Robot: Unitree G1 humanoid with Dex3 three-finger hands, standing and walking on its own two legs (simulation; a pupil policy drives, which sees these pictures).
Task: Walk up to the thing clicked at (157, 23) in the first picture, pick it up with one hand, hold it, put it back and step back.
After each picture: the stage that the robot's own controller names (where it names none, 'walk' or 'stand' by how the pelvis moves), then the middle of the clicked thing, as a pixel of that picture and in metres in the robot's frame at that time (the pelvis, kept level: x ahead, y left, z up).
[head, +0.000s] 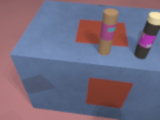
stand; (147, 37) +0.66 -0.34 -0.01
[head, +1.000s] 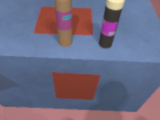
rise first; (109, 24) +0.65 -0.12 +0.03
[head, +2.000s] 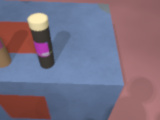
rise first; (43, 44) +0.54 +0.19 +0.02
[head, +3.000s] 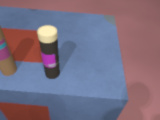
stand; (50, 55) +0.51 +0.14 +0.00
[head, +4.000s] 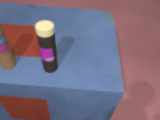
stand; (48, 49) +0.54 +0.15 +0.00
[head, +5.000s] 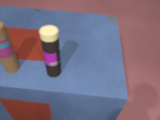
stand; (51, 54) +0.53 +0.13 -0.01
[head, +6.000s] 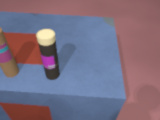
stand; (49, 57) +0.53 +0.14 -0.01
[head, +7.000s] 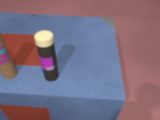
stand; (48, 58) +0.52 +0.15 -0.01
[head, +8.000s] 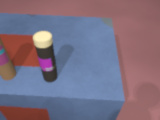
stand; (47, 59) +0.52 +0.15 -0.01
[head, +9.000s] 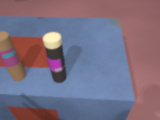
rise first; (56, 60) +0.51 +0.14 -0.01
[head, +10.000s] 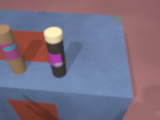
go down; (56, 55) +0.53 +0.14 -0.01
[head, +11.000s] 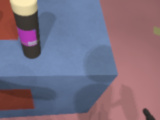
go down; (28, 30) +0.54 +0.13 +0.04
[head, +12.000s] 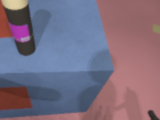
approach; (21, 26) +0.55 +0.14 +0.06
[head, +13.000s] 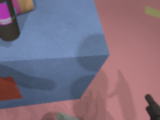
close in; out of the picture +0.56 +0.15 +0.10
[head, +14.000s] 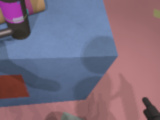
close; (13, 4) +0.56 +0.13 +0.10
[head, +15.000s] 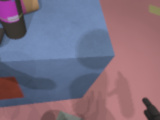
lift; (7, 2) +0.56 +0.13 +0.10
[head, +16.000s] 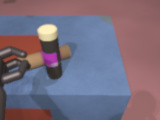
lift; (51, 54) +0.52 +0.12 +0.04
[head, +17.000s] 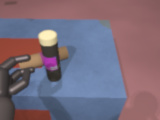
rise first; (51, 58) +0.53 +0.13 +0.01
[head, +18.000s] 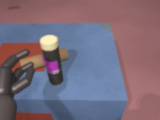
stand; (53, 62) +0.53 +0.13 +0.00
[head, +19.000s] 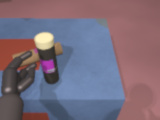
stand; (48, 61) +0.52 +0.13 +0.00
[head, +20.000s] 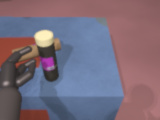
stand; (48, 58) +0.53 +0.13 +0.00
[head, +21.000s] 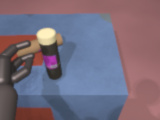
crouch; (51, 56) +0.53 +0.13 +0.00
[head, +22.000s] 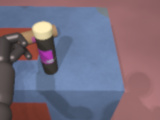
crouch; (47, 51) +0.53 +0.13 +0.00
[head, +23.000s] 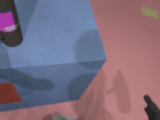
lower; (4, 13) +0.56 +0.14 +0.07
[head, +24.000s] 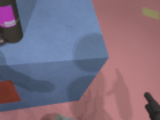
lower; (4, 8) +0.56 +0.13 +0.09
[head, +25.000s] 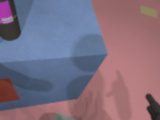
lower; (1, 4) +0.57 +0.14 +0.10
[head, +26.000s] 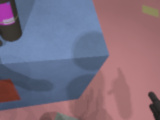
lower; (2, 5) +0.56 +0.13 +0.10
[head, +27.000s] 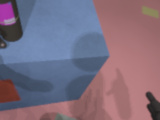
lower; (3, 5) +0.56 +0.13 +0.10
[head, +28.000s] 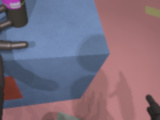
withdraw; out of the picture +0.63 +0.11 +0.10
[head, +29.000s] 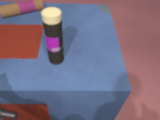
sink last; (54, 39) +0.57 +0.10 +0.04
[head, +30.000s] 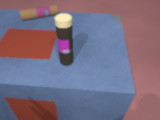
stand; (65, 42) +0.60 +0.10 +0.03
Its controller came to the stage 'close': yes
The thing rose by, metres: 0.00
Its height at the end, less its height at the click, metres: +0.00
